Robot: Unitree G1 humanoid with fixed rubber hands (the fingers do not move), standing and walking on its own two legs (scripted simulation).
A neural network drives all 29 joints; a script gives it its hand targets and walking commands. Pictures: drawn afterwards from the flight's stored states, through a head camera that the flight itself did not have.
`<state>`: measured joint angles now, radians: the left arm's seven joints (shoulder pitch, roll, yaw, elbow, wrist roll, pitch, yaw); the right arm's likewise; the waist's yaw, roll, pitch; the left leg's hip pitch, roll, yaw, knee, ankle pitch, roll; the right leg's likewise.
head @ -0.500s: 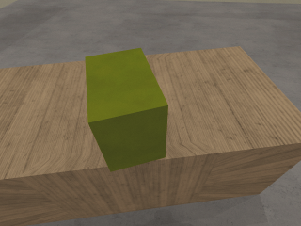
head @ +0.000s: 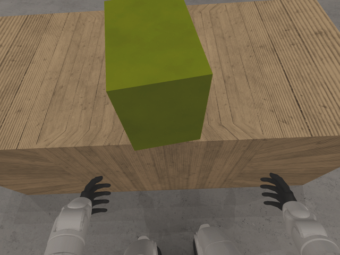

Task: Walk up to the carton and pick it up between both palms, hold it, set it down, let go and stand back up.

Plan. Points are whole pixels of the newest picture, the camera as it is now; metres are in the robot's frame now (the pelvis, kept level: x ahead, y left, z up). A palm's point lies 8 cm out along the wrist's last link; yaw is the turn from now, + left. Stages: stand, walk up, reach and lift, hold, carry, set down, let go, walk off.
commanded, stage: reach and lift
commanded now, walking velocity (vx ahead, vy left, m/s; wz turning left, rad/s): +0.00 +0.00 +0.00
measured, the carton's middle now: (156, 75) +0.57 +0.00 +0.02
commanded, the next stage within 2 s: none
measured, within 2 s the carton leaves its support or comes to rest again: neither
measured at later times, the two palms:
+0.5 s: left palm (80, 231) +0.20 +0.21 -0.05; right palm (292, 244) +0.12 -0.24 -0.06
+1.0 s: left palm (89, 220) +0.22 +0.18 -0.03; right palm (279, 205) +0.19 -0.23 -0.03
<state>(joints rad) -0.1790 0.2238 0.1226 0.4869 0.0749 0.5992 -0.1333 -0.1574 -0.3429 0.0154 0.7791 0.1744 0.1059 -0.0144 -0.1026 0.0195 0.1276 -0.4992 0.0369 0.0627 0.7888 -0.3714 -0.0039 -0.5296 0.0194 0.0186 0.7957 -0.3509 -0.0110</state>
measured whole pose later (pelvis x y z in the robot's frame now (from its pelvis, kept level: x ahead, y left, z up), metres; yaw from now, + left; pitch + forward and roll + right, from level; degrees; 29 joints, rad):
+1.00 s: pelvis -0.03 +0.00 +0.02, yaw -2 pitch -3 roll +1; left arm -0.05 0.12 -0.03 0.58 -0.03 0.11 0.11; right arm -0.04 -0.20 -0.07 0.70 0.10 -0.06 0.09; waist -0.01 -0.02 0.07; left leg -0.28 0.02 0.06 0.56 -0.24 0.01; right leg -0.32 0.01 0.03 0.57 -0.21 -0.01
